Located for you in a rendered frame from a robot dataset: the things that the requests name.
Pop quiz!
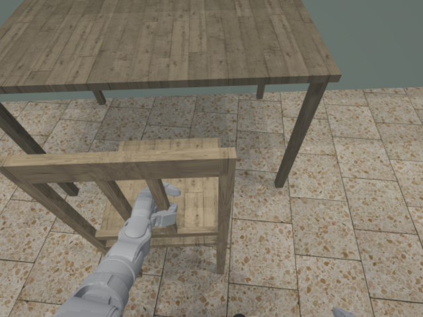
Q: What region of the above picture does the robot left upper arm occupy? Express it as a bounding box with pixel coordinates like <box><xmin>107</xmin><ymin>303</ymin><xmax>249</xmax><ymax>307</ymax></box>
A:
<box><xmin>56</xmin><ymin>297</ymin><xmax>123</xmax><ymax>317</ymax></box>

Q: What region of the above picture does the robot left forearm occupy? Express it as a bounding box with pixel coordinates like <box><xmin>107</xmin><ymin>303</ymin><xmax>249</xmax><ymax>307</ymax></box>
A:
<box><xmin>52</xmin><ymin>216</ymin><xmax>152</xmax><ymax>317</ymax></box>

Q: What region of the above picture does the chair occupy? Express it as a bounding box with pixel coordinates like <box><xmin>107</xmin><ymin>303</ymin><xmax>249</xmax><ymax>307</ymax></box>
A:
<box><xmin>0</xmin><ymin>137</ymin><xmax>237</xmax><ymax>277</ymax></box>

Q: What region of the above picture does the table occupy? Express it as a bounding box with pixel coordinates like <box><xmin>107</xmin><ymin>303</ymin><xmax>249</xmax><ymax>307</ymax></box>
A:
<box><xmin>0</xmin><ymin>0</ymin><xmax>342</xmax><ymax>196</ymax></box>

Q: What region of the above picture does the left robot hand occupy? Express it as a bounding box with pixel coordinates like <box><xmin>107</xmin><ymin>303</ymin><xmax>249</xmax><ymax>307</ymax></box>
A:
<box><xmin>131</xmin><ymin>181</ymin><xmax>181</xmax><ymax>228</ymax></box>

